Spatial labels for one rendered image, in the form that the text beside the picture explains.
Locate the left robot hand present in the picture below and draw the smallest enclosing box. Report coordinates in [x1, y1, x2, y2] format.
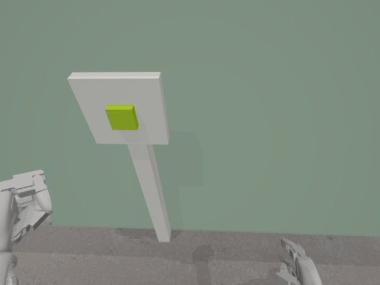
[0, 170, 52, 253]

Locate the robot left forearm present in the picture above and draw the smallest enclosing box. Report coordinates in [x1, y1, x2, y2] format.
[0, 252, 19, 285]

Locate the right robot hand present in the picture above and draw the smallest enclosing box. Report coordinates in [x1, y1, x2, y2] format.
[276, 238, 322, 285]

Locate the panel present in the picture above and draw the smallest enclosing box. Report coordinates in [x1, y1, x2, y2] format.
[67, 72, 171, 242]

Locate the button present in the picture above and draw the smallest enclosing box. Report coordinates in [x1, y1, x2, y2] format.
[105, 105, 139, 130]

